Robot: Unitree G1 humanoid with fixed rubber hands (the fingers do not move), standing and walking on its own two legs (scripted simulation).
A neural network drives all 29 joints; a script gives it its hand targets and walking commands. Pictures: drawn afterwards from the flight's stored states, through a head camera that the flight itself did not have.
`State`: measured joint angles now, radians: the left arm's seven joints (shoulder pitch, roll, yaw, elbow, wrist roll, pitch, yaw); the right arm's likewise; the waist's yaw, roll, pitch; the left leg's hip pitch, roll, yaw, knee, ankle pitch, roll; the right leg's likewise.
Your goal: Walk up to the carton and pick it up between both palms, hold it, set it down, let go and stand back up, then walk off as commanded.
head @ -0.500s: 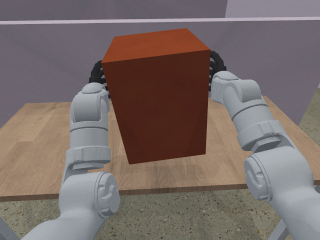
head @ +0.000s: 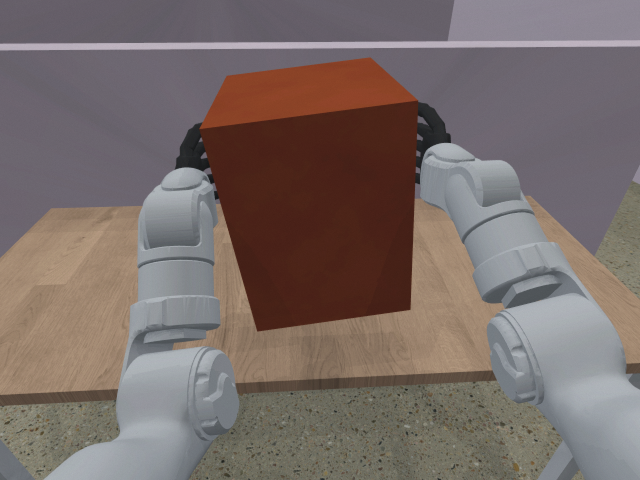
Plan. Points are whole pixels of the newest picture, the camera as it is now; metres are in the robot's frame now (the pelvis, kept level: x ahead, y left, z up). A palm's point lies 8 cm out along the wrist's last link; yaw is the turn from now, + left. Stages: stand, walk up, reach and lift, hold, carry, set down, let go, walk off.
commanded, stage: hold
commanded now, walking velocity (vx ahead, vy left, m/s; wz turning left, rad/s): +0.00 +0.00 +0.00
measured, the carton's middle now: (315, 189) +0.39 +0.01 +0.24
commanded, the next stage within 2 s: set down in 1.58 s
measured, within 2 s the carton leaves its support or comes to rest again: neither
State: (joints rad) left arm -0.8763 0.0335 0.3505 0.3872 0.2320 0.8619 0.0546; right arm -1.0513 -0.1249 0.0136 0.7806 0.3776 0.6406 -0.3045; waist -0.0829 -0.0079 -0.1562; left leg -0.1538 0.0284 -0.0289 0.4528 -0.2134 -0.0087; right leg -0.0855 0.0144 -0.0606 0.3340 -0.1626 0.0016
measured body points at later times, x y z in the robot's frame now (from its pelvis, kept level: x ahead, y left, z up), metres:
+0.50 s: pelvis +0.00 +0.00 +0.00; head -0.09 +0.02 +0.44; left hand +0.38 +0.15 +0.28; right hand +0.38 -0.14 +0.29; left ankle +0.03 +0.12 -0.74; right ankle +0.02 -0.12 -0.74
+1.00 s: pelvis +0.00 -0.01 +0.00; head -0.09 +0.01 +0.44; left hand +0.38 +0.15 +0.27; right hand +0.38 -0.13 +0.29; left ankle +0.03 +0.12 -0.74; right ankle +0.02 -0.12 -0.74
